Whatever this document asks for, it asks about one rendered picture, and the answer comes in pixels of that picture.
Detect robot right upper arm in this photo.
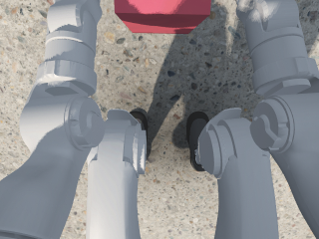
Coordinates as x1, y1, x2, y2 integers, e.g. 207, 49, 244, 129
249, 93, 319, 239

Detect carton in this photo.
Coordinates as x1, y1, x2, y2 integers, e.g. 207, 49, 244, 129
114, 0, 211, 34

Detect robot right thigh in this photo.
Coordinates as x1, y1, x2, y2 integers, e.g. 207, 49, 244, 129
202, 118, 279, 239

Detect right robot shin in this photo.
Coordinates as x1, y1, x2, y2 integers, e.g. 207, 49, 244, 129
194, 108, 270, 172

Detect robot right forearm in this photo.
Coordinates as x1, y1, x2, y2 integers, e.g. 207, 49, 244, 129
235, 0, 319, 99

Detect robot left forearm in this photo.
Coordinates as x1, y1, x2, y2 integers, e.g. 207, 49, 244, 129
19, 0, 103, 134

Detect robot left upper arm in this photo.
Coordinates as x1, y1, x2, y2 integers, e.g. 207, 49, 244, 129
0, 94, 106, 239

